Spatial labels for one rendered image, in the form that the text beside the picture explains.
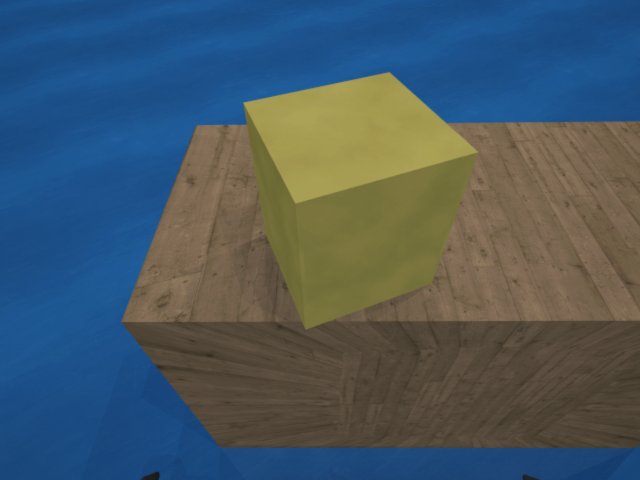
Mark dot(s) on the carton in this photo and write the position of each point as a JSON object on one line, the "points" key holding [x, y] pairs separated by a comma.
{"points": [[359, 185]]}

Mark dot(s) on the pedestal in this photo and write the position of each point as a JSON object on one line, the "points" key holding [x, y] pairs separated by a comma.
{"points": [[528, 336]]}

